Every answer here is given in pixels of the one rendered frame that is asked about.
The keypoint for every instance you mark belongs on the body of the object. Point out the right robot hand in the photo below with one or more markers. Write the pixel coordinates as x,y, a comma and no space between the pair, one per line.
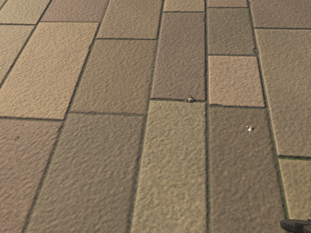
296,225

